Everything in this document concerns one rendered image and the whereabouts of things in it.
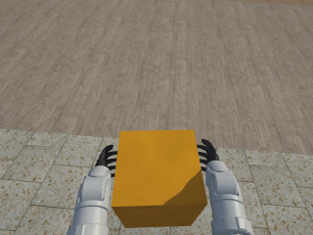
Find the left robot hand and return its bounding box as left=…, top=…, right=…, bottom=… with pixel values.
left=95, top=144, right=117, bottom=177

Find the robot right forearm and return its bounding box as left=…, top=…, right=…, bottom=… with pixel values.
left=205, top=161, right=254, bottom=235

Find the carton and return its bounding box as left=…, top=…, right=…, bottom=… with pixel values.
left=112, top=129, right=208, bottom=228

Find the robot left forearm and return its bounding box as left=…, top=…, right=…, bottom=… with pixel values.
left=67, top=165, right=112, bottom=235

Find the right robot hand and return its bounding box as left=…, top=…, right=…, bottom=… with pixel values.
left=197, top=139, right=220, bottom=171

